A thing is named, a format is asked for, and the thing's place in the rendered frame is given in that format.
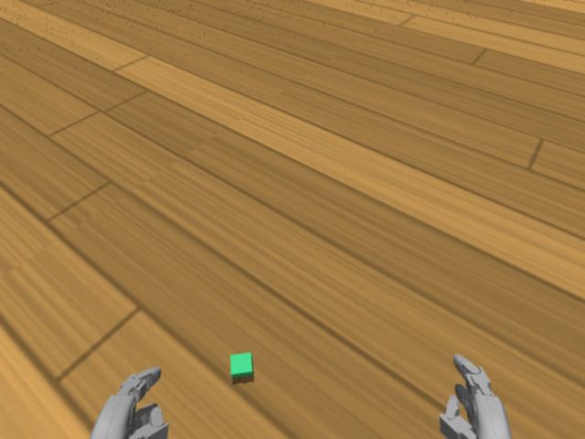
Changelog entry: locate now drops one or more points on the right robot hand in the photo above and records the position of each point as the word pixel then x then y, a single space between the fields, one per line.
pixel 485 411

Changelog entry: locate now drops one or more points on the left robot hand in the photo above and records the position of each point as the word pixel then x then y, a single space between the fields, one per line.
pixel 118 419

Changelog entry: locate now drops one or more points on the small box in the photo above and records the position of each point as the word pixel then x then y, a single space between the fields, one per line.
pixel 241 365

